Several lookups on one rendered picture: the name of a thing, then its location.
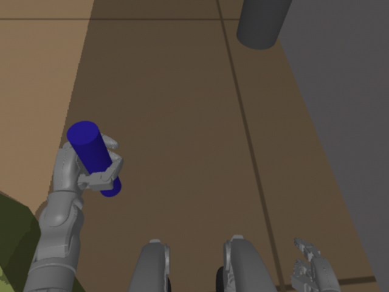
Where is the right robot hand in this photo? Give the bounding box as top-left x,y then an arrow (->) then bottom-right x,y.
291,237 -> 341,292

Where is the left robot arm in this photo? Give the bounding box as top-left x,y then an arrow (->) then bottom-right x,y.
23,190 -> 84,292

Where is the left robot hand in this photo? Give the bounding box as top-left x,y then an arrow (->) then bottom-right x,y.
53,133 -> 124,196

